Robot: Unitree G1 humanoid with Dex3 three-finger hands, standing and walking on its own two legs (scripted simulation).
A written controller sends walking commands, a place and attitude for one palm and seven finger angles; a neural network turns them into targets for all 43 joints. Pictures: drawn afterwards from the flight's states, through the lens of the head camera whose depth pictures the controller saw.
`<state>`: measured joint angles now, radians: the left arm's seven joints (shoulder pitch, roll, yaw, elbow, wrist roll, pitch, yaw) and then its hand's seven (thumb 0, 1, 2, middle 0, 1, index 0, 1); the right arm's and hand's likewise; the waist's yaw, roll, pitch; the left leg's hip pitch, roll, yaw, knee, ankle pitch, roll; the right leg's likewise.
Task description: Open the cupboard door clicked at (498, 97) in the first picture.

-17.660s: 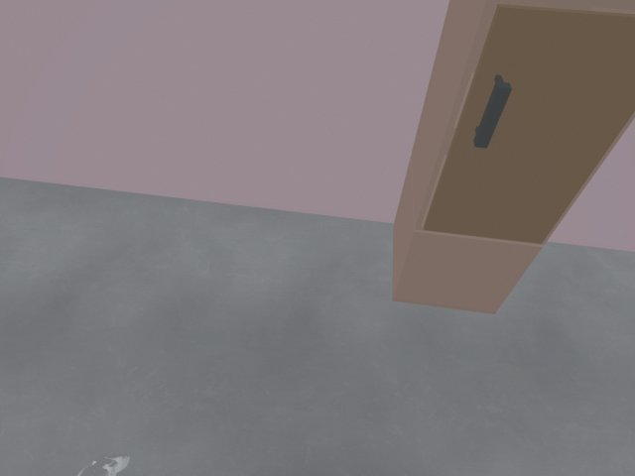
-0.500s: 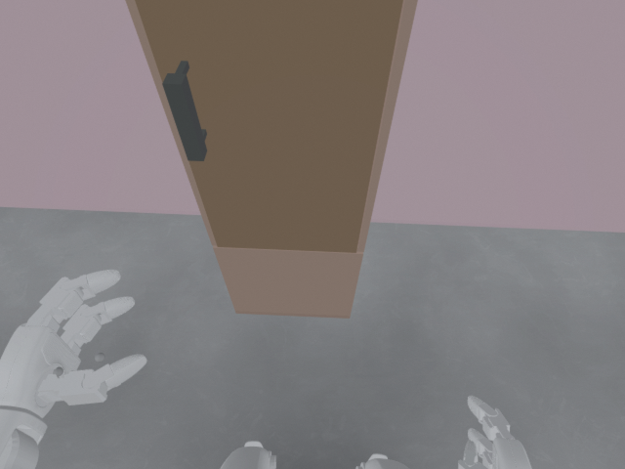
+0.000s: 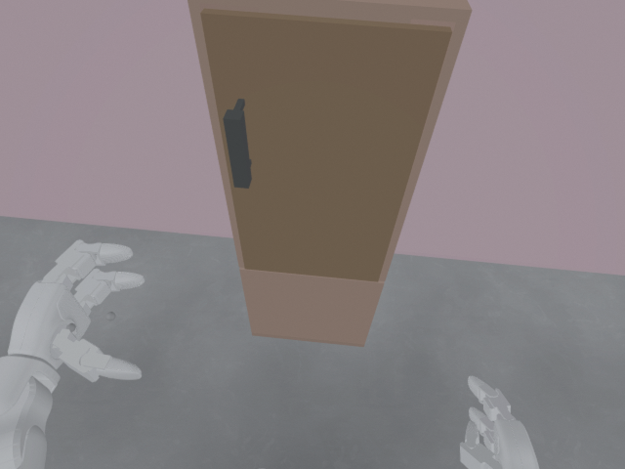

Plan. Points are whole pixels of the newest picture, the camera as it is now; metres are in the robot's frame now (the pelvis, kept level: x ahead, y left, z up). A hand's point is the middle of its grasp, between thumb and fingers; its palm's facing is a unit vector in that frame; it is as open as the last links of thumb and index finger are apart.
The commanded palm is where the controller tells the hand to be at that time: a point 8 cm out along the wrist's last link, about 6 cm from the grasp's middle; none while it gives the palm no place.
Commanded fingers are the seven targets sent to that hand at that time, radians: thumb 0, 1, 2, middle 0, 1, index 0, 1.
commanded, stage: raise the hand with hooked fingers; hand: left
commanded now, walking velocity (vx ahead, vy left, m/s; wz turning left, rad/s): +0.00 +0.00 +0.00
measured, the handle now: (241, 143) +0.58 +0.17 +0.09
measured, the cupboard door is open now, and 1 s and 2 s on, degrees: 0 0 0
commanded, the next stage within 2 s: move the hooked fingers beside the handle in 0.78 s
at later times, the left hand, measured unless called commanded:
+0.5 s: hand (116, 273) +0.30 +0.26 +0.11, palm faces -0.01 -1.00 -0.02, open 14.0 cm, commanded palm +0.27 +0.31 +0.11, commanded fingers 0.00 -0.50 0.30 -0.30 -1.20 -0.30 -1.20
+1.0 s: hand (129, 273) +0.30 +0.24 +0.11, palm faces +0.03 -1.00 -0.02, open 14.0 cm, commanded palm +0.28 +0.29 +0.11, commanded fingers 0.00 -0.50 0.30 -0.30 -1.20 -0.30 -1.20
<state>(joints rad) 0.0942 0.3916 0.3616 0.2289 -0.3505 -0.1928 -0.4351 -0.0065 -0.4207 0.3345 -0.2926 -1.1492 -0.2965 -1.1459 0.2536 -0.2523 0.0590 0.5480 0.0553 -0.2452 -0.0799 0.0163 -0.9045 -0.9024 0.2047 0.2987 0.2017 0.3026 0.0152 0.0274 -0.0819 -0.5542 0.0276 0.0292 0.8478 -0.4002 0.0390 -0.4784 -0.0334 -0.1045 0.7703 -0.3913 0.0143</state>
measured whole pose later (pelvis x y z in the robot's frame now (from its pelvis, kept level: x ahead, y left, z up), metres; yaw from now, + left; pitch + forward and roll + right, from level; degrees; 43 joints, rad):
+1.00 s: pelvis +0.00 -0.03 +0.01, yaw +0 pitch +5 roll -1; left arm -0.13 0.43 0.43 0.48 -0.34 -0.17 -0.51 -0.01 -0.50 0.30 -0.30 -1.20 -0.30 -1.20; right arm 0.27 -0.28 0.05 0.58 0.06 -0.19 -0.11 0.02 -0.90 -0.90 0.21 0.30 0.20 0.30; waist 0.01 0.03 -0.05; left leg -0.46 0.05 0.03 0.73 -0.35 0.00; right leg -0.41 -0.01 -0.10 0.69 -0.36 -0.02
